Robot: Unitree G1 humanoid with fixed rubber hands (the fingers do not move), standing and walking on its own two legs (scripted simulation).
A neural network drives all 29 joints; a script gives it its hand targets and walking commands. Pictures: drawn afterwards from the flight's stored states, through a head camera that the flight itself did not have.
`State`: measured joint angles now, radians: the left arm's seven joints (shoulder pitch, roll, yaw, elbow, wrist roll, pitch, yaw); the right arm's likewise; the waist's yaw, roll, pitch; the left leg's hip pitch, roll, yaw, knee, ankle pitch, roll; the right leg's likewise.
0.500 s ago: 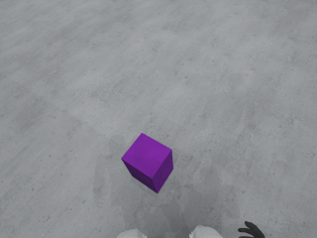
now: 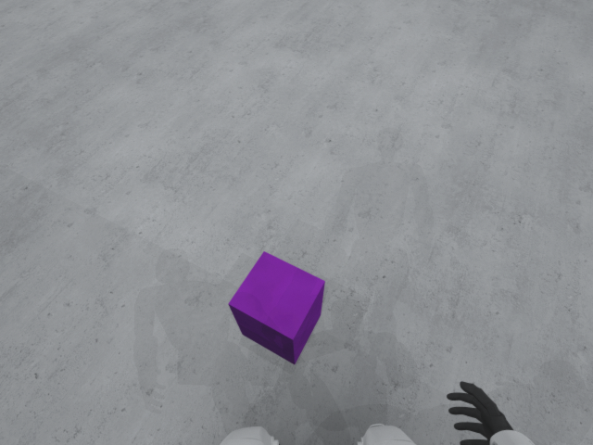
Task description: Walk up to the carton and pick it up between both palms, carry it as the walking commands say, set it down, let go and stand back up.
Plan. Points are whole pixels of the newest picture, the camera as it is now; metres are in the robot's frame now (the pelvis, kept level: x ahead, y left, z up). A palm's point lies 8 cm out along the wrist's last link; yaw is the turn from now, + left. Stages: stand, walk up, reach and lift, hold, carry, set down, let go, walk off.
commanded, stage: walk up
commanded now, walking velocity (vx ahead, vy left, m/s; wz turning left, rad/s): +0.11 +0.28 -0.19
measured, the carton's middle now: (280, 310) +0.49 +0.10 -0.62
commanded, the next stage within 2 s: none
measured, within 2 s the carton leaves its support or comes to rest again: neither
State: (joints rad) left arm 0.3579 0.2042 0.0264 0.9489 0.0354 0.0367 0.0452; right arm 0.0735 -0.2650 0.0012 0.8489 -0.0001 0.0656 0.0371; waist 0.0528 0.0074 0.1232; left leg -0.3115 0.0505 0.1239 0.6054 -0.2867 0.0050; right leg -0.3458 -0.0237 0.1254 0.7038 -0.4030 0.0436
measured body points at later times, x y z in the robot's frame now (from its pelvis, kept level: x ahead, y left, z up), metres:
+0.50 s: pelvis +0.04 +0.04 +0.00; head +0.10 +0.02 +0.44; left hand +0.10 +0.30 -0.14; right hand +0.06 -0.19 -0.16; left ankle +0.00 +0.12 -0.68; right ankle +0.03 -0.07 -0.73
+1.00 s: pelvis +0.08 +0.16 +0.00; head +0.14 +0.16 +0.44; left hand +0.16 +0.40 -0.16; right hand +0.10 -0.08 -0.14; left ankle +0.08 +0.21 -0.73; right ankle -0.02 +0.01 -0.65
